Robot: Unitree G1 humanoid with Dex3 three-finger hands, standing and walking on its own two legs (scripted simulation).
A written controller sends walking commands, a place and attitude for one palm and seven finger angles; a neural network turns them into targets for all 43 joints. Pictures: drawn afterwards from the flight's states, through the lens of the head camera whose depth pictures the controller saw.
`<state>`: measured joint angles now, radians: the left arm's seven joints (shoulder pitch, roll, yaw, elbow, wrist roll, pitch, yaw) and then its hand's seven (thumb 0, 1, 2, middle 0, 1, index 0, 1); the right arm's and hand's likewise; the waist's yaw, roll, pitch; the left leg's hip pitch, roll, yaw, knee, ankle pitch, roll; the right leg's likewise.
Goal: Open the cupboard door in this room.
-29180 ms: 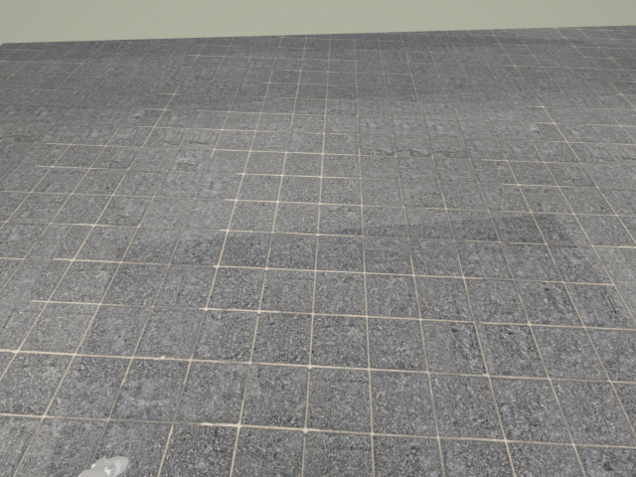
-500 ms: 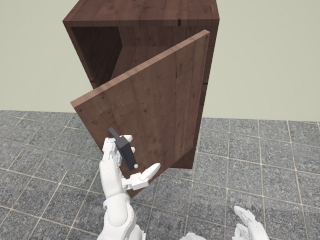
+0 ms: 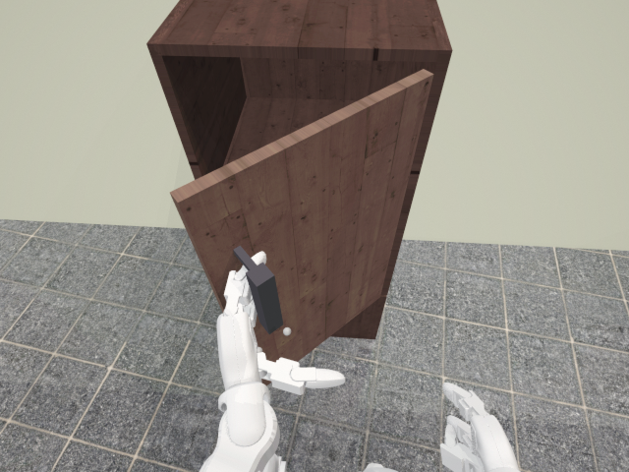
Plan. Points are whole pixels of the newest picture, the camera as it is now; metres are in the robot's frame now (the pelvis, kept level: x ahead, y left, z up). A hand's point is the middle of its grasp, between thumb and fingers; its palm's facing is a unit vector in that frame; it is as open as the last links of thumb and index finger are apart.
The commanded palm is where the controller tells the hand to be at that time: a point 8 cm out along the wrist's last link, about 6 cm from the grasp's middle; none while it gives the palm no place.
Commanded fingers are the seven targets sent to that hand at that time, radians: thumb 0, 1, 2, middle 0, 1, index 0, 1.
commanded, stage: slide the hand sideways off the handle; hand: left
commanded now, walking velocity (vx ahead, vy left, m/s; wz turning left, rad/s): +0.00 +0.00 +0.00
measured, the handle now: (257, 289) +0.34 +0.09 +0.04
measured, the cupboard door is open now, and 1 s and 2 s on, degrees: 43 48 48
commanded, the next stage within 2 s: draw the hand back to the body in 1.20 s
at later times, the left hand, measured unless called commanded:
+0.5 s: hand (271, 377) +0.23 +0.06 +0.05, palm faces -0.11 -0.99 +0.02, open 16.3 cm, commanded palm +0.20 +0.11 +0.04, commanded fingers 0.00 -0.50 0.30 -0.15 -0.30 -0.15 -0.30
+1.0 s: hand (224, 408) +0.19 +0.11 +0.05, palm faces -0.06 -1.00 +0.02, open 16.2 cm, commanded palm +0.16 +0.16 +0.04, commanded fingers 0.00 -0.50 0.30 -0.15 -0.30 -0.15 -0.30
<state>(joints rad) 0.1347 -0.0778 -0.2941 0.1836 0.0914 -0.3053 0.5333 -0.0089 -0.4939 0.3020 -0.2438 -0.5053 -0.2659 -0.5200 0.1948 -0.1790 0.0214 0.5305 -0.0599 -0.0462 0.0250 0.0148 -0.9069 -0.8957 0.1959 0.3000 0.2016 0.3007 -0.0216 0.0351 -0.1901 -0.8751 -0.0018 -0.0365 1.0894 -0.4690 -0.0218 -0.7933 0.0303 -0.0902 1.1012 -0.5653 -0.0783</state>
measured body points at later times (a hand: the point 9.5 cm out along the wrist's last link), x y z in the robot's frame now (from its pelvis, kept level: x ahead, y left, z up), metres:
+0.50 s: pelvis -0.01 +0.03 -0.01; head +0.03 +0.03 +0.43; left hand +0.23 +0.11 +0.05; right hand +0.15 -0.18 -0.09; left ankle +0.03 +0.13 -0.66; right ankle -0.01 -0.07 -0.66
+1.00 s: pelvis -0.01 +0.03 -0.02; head +0.05 +0.02 +0.43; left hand +0.19 +0.16 +0.05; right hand +0.18 -0.19 -0.09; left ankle +0.03 +0.13 -0.66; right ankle -0.01 -0.07 -0.66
